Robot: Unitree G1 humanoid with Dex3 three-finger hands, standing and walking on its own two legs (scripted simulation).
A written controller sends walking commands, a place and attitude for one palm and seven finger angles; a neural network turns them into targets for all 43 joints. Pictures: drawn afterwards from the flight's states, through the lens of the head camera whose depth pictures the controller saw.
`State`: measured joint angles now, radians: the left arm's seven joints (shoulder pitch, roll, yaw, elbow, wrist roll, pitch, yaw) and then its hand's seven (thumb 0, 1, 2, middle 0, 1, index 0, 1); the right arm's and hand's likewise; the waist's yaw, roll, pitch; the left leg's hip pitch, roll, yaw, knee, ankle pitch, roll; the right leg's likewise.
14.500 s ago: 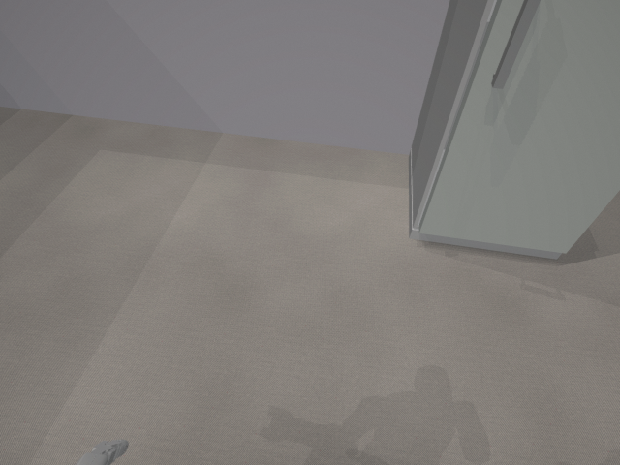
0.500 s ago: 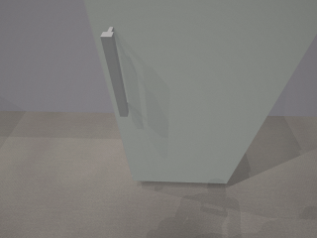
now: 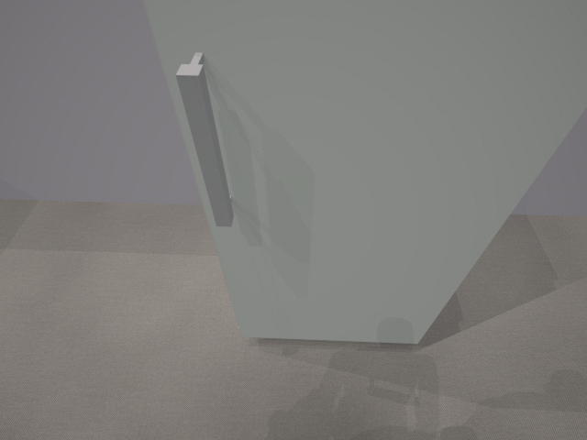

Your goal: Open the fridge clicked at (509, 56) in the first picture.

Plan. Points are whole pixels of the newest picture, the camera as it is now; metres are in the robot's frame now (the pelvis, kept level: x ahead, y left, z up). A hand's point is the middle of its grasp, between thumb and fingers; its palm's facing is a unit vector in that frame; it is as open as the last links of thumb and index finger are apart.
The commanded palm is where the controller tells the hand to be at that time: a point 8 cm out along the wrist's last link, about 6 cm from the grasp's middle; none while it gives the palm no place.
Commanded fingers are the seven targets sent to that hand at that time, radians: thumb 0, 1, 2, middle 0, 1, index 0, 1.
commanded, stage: come to a stop and stand still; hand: left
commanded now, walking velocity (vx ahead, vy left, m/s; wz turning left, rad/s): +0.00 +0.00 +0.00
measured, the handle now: (213, 151) +0.49 +0.15 +0.13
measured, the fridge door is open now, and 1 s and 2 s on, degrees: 0 0 0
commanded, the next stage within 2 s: look again from close up in 0.46 s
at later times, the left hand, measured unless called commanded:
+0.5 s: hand out of the picture +0.05 +0.17 -0.17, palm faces -0.01 -0.97 -0.22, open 7.4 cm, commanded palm none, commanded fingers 0.00 0.90 0.90 -0.20 -0.30 -0.20 -0.30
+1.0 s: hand out of the picture +0.03 +0.17 -0.17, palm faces +0.00 -0.98 -0.22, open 7.4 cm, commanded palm none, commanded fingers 0.00 0.90 0.90 -0.20 -0.30 -0.20 -0.30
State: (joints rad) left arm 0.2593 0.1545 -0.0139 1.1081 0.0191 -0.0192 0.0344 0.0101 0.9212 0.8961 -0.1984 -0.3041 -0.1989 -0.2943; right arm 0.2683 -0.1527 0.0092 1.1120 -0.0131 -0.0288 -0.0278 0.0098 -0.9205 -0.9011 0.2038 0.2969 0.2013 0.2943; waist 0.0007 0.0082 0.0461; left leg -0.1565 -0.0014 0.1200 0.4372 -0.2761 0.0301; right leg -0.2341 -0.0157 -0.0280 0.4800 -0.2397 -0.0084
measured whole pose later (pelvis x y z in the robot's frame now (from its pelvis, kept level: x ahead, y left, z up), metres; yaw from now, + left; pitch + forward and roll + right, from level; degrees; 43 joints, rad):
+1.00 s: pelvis +0.01 -0.02 +0.00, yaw +0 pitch -1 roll +0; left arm 0.23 0.19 -0.01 1.10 0.02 -0.02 0.03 0.00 0.91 0.90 -0.20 -0.30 -0.20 -0.29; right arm 0.24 -0.18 0.01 1.14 -0.01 -0.02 -0.03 0.00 -0.91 -0.90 0.20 0.30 0.20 0.29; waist 0.00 0.00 0.05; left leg -0.11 0.02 0.11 0.39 -0.26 0.00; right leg -0.18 0.01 -0.04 0.43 -0.23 -0.03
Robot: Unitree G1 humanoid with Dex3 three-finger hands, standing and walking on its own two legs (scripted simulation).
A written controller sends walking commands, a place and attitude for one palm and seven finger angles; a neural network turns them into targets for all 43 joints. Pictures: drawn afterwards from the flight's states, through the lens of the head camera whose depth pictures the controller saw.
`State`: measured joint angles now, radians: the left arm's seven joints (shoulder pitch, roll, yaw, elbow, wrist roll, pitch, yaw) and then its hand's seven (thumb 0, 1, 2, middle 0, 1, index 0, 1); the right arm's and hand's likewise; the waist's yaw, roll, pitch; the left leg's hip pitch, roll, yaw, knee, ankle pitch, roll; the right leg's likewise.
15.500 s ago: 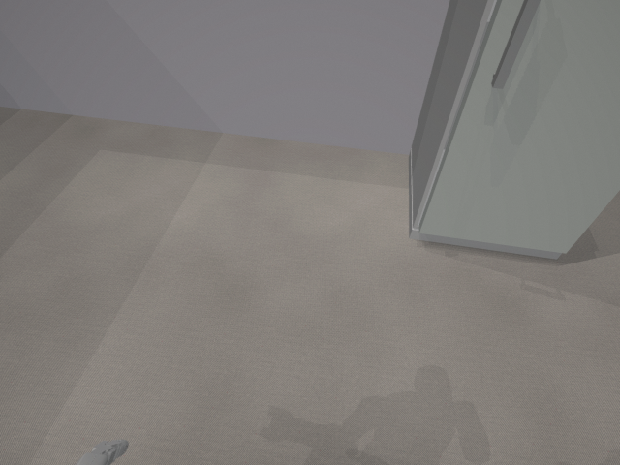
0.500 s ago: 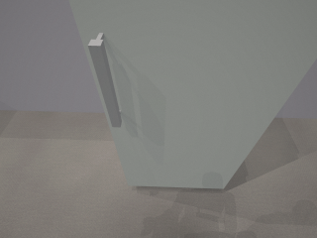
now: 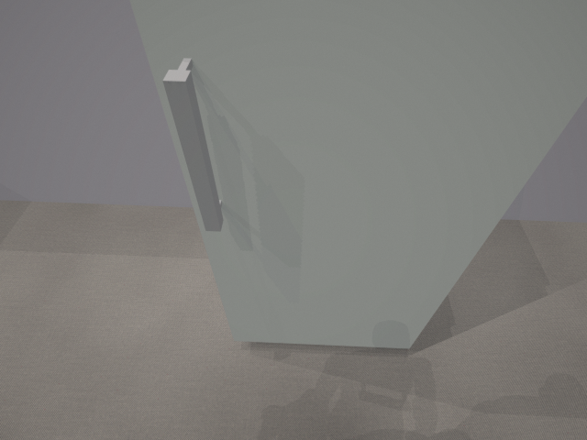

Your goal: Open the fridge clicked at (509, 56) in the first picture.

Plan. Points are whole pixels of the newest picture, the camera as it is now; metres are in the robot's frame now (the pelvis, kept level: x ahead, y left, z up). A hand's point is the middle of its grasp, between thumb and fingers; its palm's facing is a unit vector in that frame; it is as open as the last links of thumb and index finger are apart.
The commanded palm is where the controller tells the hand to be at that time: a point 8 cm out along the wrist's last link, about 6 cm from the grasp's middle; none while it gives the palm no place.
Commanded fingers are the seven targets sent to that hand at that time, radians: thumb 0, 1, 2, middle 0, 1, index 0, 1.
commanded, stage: look again from close up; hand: left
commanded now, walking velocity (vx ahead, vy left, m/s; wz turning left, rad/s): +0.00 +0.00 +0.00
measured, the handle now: (202, 156) +0.48 +0.17 +0.12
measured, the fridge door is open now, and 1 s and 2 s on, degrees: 0 0 0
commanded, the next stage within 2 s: raise the hand to about handle height in 0.26 s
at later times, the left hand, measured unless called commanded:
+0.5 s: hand (147, 423) +0.15 +0.21 -0.06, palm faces +0.26 -0.95 -0.15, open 7.5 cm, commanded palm +0.10 +0.25 -0.05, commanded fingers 0.00 0.71 0.82 -0.21 -0.42 -0.21 -0.42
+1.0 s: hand (116, 408) +0.15 +0.21 +0.03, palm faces +0.03 -0.99 -0.11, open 9.9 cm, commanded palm +0.12 +0.28 +0.02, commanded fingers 0.00 0.13 0.57 -0.25 -0.80 -0.25 -0.80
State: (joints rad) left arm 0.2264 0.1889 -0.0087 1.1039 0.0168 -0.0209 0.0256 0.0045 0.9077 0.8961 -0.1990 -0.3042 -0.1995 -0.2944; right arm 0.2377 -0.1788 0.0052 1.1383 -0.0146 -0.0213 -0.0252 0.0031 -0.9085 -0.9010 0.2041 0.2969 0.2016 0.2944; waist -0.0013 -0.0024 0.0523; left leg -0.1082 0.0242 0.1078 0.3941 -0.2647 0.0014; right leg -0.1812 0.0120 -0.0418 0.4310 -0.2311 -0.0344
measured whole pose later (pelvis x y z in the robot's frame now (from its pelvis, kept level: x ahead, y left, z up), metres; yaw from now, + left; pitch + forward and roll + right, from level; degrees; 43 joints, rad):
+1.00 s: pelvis -0.05 +0.01 -0.06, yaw +6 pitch +7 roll -3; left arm 0.33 0.25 0.13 -0.08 -0.25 -0.47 -0.31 0.01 0.35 0.66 -0.23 -0.66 -0.23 -0.65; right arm 0.18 -0.24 0.05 0.55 0.03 -0.26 -0.05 0.01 -0.90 -0.90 0.20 0.30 0.20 0.29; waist 0.05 0.03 -0.05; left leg -0.67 0.02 -0.01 1.01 -0.47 0.03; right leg -0.64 -0.04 -0.16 0.93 -0.42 -0.02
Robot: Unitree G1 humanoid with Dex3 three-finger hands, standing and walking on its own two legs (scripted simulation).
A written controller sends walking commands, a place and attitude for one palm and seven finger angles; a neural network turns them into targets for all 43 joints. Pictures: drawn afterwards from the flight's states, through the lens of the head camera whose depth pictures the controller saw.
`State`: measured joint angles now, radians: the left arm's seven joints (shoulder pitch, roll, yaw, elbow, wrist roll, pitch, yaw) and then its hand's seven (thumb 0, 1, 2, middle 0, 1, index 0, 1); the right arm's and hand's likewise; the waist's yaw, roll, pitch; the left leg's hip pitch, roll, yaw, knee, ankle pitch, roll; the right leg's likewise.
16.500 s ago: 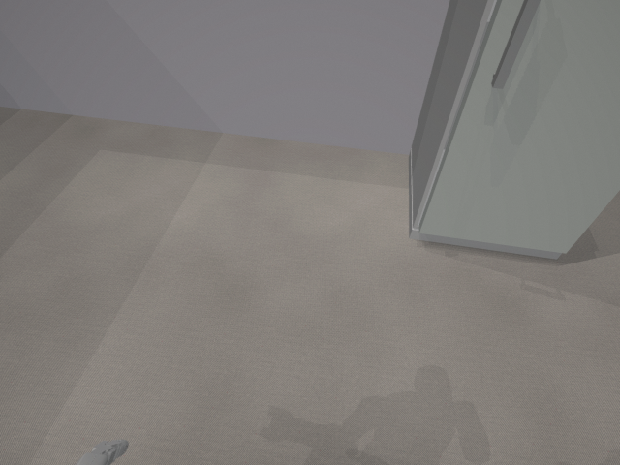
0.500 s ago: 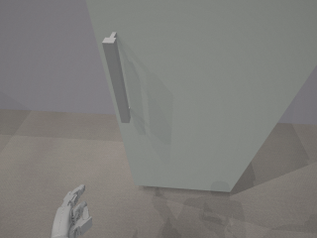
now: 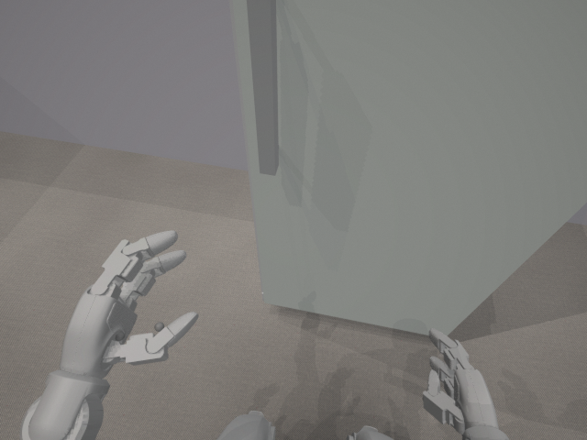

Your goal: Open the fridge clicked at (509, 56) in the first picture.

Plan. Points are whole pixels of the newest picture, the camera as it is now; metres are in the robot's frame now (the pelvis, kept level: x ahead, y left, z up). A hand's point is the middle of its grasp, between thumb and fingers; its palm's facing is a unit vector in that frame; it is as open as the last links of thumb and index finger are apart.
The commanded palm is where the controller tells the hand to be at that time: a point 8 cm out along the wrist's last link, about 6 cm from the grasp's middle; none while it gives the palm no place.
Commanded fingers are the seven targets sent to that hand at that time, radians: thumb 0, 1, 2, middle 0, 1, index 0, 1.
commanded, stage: raise the hand to about handle height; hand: left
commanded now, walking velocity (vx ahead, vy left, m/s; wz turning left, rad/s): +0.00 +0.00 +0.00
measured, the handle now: (269, 87) +0.54 +0.10 +0.19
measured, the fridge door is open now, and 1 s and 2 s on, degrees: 0 0 0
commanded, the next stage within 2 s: move the hooked fingers beside the handle in 1.46 s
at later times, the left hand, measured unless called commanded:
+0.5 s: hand (114, 258) +0.27 +0.23 +0.14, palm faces -0.06 -0.99 -0.09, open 12.9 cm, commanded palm +0.24 +0.29 +0.16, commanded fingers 0.00 -0.45 0.32 -0.30 -1.17 -0.30 -1.17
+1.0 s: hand (48, 168) +0.31 +0.28 +0.23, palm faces +0.02 -0.99 -0.10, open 14.0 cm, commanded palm +0.27 +0.32 +0.22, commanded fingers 0.00 -0.50 0.30 -0.30 -1.20 -0.30 -1.20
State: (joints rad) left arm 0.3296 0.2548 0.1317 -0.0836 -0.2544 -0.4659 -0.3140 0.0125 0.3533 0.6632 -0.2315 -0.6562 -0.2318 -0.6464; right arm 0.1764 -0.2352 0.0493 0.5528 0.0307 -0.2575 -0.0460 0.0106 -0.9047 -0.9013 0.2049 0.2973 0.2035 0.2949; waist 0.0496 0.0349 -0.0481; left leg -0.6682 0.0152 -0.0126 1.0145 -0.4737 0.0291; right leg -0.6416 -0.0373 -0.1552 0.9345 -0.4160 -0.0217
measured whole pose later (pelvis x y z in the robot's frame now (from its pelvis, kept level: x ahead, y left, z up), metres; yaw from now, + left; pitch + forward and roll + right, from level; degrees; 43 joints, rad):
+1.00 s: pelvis +0.02 +0.00 +0.05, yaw -1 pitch -2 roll -1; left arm -0.13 0.49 0.46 0.21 -0.34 0.06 -0.49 -0.01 -0.50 0.30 -0.30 -1.20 -0.30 -1.19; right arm 0.25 -0.26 0.10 0.62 0.08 -0.25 -0.11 0.01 -0.90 -0.90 0.21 0.30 0.21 0.30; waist 0.05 0.06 -0.01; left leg -0.22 0.00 0.03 0.55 -0.31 0.03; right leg -0.22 -0.02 -0.11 0.50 -0.25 -0.01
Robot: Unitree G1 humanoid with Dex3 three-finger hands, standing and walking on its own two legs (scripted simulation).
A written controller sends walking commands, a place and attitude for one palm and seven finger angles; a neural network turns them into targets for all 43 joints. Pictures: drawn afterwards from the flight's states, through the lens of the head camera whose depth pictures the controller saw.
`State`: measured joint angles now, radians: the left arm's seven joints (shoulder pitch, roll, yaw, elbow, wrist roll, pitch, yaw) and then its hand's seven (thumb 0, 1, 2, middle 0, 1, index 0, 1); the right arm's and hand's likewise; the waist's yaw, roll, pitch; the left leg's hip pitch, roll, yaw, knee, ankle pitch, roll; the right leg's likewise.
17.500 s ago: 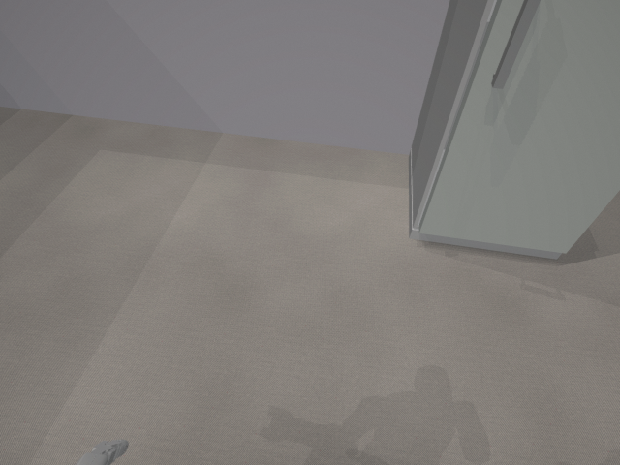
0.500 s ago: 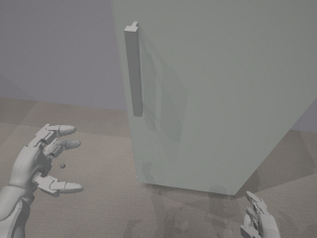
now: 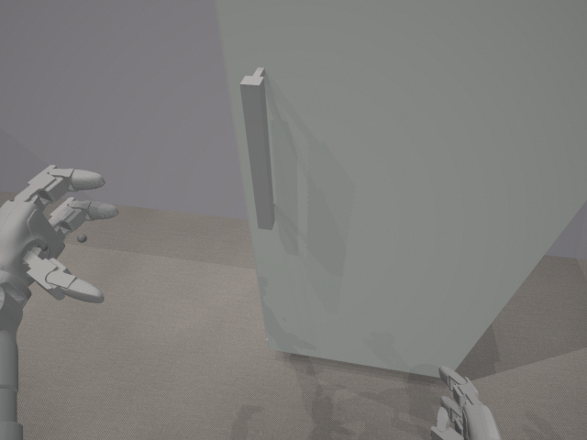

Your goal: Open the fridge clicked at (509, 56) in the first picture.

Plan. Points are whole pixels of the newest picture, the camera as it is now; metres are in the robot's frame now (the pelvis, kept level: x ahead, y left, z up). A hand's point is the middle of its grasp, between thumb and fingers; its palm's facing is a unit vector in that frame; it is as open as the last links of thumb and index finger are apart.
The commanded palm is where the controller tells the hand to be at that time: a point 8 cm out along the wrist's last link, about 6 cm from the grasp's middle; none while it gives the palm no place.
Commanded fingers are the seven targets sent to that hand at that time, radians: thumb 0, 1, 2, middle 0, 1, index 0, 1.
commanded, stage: raise the hand to about handle height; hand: left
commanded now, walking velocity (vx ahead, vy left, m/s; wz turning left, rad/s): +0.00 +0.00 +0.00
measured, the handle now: (263, 157) +0.51 +0.11 +0.13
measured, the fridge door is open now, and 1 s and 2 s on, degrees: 0 0 0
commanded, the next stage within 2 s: move the hooked fingers beside the handle in 0.46 s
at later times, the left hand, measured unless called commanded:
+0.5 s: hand (105, 245) +0.28 +0.26 +0.16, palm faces +0.02 -1.00 -0.10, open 14.0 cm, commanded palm +0.24 +0.31 +0.17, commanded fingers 0.00 -0.50 0.30 -0.30 -1.20 -0.30 -1.20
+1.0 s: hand (134, 221) +0.32 +0.25 +0.16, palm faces -0.01 -1.00 -0.05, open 14.0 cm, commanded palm +0.29 +0.29 +0.16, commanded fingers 0.00 -0.50 0.30 -0.30 -1.20 -0.30 -1.20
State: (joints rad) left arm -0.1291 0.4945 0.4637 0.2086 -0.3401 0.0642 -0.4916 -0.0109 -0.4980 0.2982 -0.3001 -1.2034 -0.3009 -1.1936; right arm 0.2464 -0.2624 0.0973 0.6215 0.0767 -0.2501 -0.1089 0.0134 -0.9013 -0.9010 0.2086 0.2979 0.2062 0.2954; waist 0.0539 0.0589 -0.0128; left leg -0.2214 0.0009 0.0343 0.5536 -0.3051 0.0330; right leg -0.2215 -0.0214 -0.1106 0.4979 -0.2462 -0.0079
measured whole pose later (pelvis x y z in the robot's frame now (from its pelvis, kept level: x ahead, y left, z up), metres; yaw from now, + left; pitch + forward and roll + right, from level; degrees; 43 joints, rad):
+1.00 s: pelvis +0.00 -0.01 +0.00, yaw -1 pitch +0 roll -1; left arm -0.23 0.45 0.42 0.34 -0.31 0.04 -0.46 -0.01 -0.50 0.30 -0.30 -1.20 -0.30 -1.20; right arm 0.25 -0.28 0.07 0.62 0.08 -0.23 -0.11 0.01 -0.90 -0.90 0.21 0.30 0.20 0.30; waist 0.02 0.05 -0.02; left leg -0.23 0.01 0.05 0.53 -0.30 0.02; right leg -0.25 -0.01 -0.09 0.50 -0.25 -0.02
